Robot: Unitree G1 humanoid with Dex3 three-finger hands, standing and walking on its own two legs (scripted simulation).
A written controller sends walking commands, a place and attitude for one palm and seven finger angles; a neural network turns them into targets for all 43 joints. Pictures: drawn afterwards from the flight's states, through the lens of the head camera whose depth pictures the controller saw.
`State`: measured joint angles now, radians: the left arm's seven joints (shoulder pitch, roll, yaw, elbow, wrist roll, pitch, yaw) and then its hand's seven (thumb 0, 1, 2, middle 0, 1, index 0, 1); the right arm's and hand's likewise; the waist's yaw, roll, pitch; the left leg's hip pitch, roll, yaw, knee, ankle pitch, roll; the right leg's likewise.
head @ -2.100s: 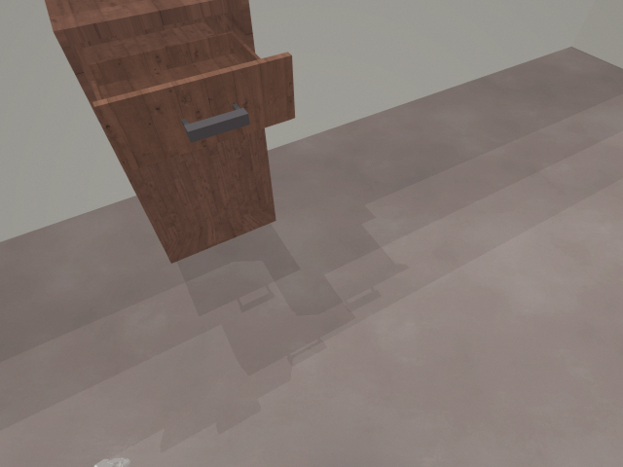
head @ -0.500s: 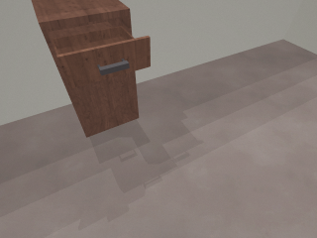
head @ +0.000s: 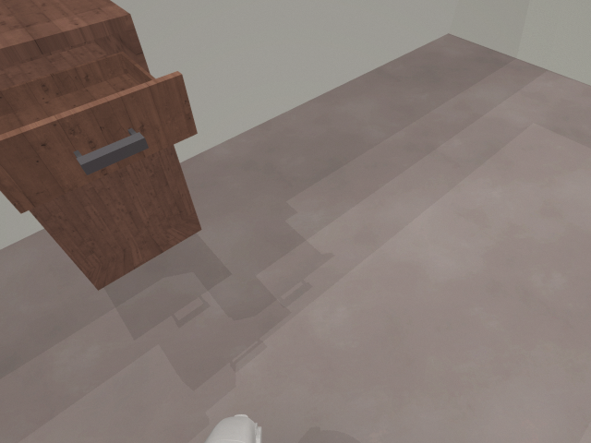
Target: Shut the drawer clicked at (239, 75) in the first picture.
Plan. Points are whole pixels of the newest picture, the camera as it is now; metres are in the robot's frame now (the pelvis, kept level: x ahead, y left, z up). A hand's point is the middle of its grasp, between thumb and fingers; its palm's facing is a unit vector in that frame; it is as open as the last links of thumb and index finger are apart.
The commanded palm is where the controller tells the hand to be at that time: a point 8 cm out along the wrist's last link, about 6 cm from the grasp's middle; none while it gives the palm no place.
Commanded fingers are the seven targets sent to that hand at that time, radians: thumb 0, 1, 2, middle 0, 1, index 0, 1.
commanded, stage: walk to a spot facing it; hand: left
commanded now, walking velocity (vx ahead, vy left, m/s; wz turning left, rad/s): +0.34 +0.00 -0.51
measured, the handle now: (109, 148) +0.64 +0.46 +0.00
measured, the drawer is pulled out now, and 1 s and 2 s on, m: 0.30 0.30 0.30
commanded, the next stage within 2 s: none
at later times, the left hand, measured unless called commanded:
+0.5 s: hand (186, 321) +0.34 +0.25 -0.16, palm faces -0.26 -0.94 -0.21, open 7.4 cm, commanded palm none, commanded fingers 0.00 0.90 0.90 -0.20 -0.30 -0.20 -0.30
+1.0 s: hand (289, 244) +0.54 +0.07 -0.17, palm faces -0.58 -0.78 -0.21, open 7.4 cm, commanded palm none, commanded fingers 0.00 0.90 0.90 -0.20 -0.30 -0.20 -0.30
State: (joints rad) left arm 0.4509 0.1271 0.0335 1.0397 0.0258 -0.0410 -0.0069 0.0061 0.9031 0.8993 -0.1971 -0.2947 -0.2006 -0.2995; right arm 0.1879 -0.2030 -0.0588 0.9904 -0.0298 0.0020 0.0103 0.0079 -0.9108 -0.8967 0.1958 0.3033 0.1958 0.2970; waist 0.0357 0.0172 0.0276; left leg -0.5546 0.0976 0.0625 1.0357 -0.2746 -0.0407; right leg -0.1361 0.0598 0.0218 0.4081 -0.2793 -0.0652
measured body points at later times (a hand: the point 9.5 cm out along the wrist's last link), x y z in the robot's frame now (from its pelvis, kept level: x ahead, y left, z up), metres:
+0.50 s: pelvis +0.20 +0.07 +0.00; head +0.22 +0.08 +0.45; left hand +0.35 +0.30 -0.14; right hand +0.14 -0.18 -0.14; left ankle +0.19 +0.16 -0.74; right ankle +0.20 -0.08 -0.65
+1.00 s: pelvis +0.35 -0.02 -0.02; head +0.38 -0.05 +0.43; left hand +0.57 +0.11 -0.16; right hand +0.27 -0.26 -0.16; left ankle +0.47 +0.10 -0.68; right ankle +0.34 -0.12 -0.74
